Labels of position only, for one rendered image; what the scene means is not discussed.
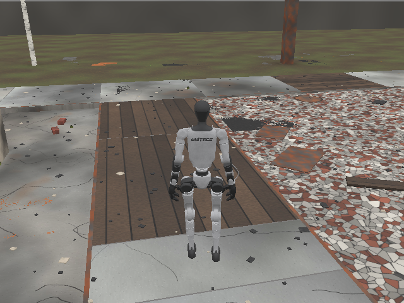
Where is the robot left upper arm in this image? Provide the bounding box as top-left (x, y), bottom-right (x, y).
top-left (174, 128), bottom-right (189, 163)

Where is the robot right thigh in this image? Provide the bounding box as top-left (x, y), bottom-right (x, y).
top-left (210, 176), bottom-right (223, 222)

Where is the left robot forearm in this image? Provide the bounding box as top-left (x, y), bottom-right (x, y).
top-left (170, 155), bottom-right (181, 186)

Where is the robot right upper arm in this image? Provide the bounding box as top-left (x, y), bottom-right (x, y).
top-left (215, 128), bottom-right (230, 163)

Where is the robot right hand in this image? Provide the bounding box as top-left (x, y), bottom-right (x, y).
top-left (222, 184), bottom-right (236, 201)

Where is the robot left hand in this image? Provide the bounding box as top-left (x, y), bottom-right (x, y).
top-left (169, 184), bottom-right (184, 201)

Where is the robot right foot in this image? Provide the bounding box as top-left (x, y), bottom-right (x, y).
top-left (211, 246), bottom-right (220, 262)

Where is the right robot forearm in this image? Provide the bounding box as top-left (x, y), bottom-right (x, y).
top-left (223, 154), bottom-right (235, 185)

